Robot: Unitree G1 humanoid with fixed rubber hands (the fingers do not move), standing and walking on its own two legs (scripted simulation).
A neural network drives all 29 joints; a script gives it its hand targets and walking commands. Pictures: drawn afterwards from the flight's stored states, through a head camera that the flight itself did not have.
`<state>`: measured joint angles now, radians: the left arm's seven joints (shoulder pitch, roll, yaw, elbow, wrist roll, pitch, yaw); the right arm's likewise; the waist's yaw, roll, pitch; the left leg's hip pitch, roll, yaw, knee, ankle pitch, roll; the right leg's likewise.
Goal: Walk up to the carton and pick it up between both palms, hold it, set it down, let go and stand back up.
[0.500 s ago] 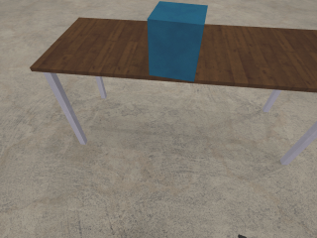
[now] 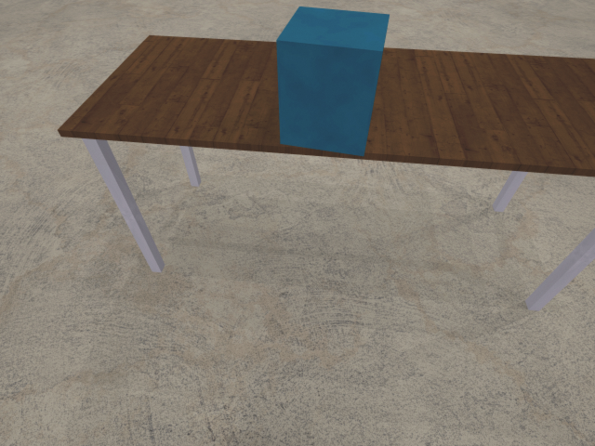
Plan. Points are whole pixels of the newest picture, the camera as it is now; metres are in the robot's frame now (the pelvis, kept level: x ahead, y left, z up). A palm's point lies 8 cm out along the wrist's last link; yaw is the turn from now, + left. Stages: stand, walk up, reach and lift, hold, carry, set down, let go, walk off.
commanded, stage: stand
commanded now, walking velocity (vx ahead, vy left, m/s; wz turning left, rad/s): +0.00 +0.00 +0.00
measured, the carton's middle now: (332, 82) +0.87 -0.09 +0.05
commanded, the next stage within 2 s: walk up in 1.02 s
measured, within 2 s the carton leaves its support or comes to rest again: neither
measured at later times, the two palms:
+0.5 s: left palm out of the picture -0.02 +0.21 -0.14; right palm out of the picture -0.02 -0.21 -0.14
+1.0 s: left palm out of the picture -0.04 +0.20 -0.14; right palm out of the picture -0.04 -0.20 -0.15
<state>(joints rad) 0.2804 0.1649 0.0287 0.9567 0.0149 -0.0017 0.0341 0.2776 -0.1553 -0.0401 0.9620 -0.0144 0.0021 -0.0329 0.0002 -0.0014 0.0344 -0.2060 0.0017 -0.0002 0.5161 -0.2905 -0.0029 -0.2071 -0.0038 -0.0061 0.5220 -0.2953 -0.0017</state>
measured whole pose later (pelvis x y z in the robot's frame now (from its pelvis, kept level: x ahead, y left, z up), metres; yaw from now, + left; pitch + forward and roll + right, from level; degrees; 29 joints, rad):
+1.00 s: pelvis -0.01 +0.00 +0.01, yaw +0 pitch -2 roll +0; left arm 0.30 0.11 0.01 1.16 0.01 -0.01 0.04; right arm 0.31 -0.10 -0.01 1.16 -0.01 0.00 -0.04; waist 0.00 0.00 0.05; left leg -0.17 0.01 -0.01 0.45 -0.24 -0.01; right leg -0.17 0.00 -0.01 0.45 -0.25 -0.01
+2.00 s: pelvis +0.23 -0.02 -0.03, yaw -11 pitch -5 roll -1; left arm 0.29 0.21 0.01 0.82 0.02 -0.05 0.05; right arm 0.42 -0.25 0.00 0.92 -0.04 -0.01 0.01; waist 0.01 0.04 0.15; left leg -0.33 0.03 0.02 1.32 -0.49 0.02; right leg -0.38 0.02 -0.10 0.74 -0.27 -0.06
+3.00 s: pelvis +0.51 +0.02 -0.02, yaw -11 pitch -3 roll +1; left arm 0.13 0.24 -0.03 0.85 0.00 0.03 0.00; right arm 0.29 -0.23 0.03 0.81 0.00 0.00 -0.03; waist 0.00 -0.02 0.09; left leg -0.23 0.02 0.04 0.68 -0.40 -0.01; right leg -0.39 -0.04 -0.06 0.66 -0.21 -0.01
